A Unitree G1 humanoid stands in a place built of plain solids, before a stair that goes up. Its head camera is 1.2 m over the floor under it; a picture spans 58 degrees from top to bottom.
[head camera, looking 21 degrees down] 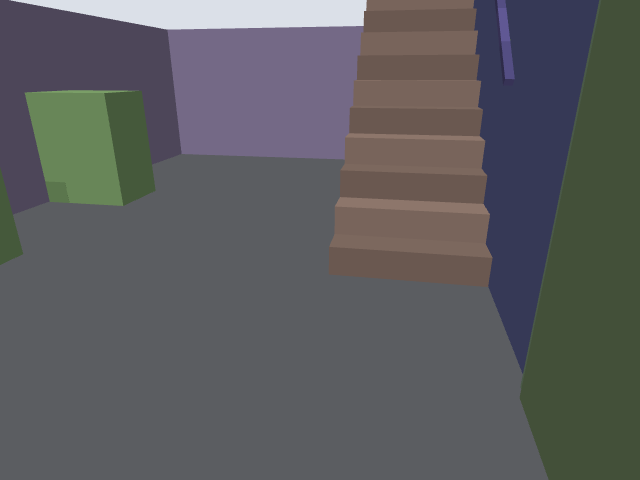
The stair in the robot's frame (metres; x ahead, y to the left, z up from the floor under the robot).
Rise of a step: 0.19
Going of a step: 0.24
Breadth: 0.98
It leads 10 degrees to the right of straight ahead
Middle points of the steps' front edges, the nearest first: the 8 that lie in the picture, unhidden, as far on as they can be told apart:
2.42 -0.54 0.19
2.66 -0.58 0.38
2.89 -0.62 0.58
3.12 -0.66 0.77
3.36 -0.71 0.96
3.59 -0.75 1.15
3.82 -0.79 1.34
4.06 -0.83 1.54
